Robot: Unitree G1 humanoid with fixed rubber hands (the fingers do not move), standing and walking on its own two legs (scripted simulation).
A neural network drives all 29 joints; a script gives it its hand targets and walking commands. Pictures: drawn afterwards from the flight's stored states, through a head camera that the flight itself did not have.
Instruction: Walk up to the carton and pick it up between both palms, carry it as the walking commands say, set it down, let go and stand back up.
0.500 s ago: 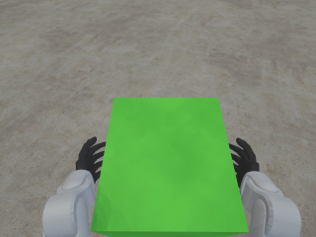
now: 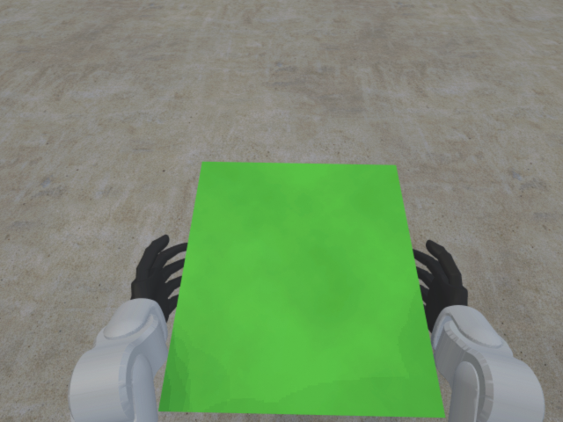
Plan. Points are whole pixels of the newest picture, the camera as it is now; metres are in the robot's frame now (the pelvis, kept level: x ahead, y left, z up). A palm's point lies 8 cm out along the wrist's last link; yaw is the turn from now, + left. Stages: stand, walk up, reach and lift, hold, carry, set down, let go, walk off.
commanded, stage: carry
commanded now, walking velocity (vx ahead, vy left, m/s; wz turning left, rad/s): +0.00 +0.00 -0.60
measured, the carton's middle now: (295, 297) +0.27 +0.00 +0.03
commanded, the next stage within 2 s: none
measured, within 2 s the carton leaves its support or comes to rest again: neither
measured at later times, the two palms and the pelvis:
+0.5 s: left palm (185, 306) +0.23 +0.13 +0.10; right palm (511, 393) +0.14 -0.20 +0.11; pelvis -0.04 +0.02 +0.02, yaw -16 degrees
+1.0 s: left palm (286, 355) +0.18 +0.01 +0.10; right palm out of the picture -0.01 -0.27 +0.10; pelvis -0.11 +0.00 +0.01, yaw -34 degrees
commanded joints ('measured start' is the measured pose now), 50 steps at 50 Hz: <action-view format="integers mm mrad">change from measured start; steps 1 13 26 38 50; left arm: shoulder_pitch -275 -257 -339 -271 -275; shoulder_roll -654 -678 -668 -678 -641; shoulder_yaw -727 -762 -765 -712 -760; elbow -24 -79 -20 -6 -53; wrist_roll -255 -249 -254 -255 -254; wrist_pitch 20 -8 24 18 -5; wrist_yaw -69 -85 -73 -69 -101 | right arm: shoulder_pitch -327 -319 -342 -357 -342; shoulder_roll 587 679 619 615 656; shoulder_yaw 728 744 686 741 753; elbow -72 -41 -6 -35 -17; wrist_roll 252 272 249 266 261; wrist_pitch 36 8 20 41 9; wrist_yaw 78 85 78 85 78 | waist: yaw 15 16 -12 3 16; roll -259 -197 138 -246 -200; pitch -199 -231 -108 -218 -203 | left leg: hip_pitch -182 -44 190 -292 -94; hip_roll -54 -212 139 -61 -216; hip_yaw -85 -232 -222 -238 -244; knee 236 25 -308 405 69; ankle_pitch -236 -97 571 -358 -95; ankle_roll -70 -18 142 -76 -9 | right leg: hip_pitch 275 152 -236 321 127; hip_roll -305 -229 -8 -349 -213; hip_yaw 426 388 46 478 440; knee -168 -169 436 -123 -208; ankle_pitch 718 516 -147 909 362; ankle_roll -123 -162 52 -219 -182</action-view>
